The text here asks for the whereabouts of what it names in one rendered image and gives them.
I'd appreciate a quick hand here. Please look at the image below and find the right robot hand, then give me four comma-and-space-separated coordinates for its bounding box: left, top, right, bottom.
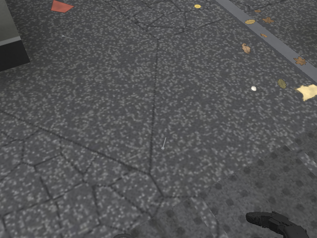
246, 211, 309, 238

